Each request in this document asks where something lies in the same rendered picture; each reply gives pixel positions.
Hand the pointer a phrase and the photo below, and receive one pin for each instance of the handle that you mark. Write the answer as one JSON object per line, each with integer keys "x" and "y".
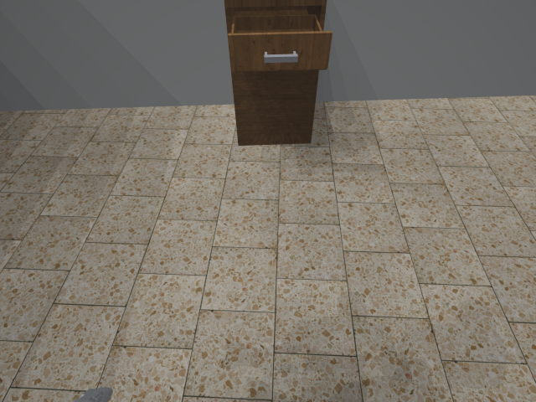
{"x": 280, "y": 58}

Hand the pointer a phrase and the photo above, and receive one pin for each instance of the cabinet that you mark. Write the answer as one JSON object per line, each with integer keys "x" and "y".
{"x": 274, "y": 107}

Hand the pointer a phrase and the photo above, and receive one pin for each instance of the drawer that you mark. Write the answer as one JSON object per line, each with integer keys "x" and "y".
{"x": 252, "y": 36}

